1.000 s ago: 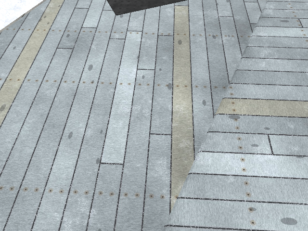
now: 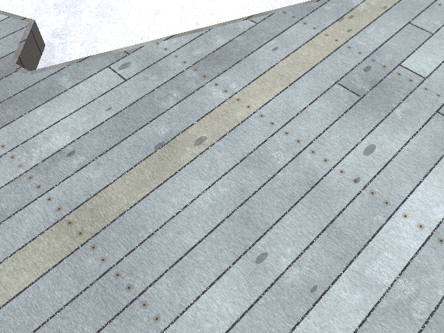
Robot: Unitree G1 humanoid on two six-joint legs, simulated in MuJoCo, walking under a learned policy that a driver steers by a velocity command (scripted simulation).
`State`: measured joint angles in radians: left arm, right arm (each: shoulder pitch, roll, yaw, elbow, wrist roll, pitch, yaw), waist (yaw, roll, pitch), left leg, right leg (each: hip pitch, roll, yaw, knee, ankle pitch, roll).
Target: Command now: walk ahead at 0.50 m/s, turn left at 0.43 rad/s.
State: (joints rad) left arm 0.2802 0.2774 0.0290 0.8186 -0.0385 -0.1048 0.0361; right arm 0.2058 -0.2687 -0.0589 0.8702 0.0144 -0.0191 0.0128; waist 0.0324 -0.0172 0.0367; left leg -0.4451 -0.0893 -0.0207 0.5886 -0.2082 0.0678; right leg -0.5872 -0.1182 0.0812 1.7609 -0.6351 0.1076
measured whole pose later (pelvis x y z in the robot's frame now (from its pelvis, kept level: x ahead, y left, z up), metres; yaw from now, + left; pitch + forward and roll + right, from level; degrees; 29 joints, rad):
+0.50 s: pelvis +0.26 -0.10 +0.02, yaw +4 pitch +3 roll +1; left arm 0.38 0.21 0.06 0.89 0.00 -0.09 -0.01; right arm 0.20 -0.27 -0.08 0.85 0.01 -0.05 -0.01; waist 0.04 0.04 -0.02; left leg -0.62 0.06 -0.04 1.02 -0.18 0.05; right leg -0.25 0.03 -0.04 0.39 -0.18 -0.06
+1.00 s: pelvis +0.47 -0.04 +0.01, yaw +3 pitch +2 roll +1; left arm 0.21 0.24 0.06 0.96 -0.01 -0.03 0.04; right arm 0.09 -0.20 -0.05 0.90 -0.03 -0.05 0.01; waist 0.02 -0.03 0.05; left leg -0.37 -0.04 0.05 0.41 -0.08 0.06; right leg -0.43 -0.06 0.04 0.95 -0.49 0.05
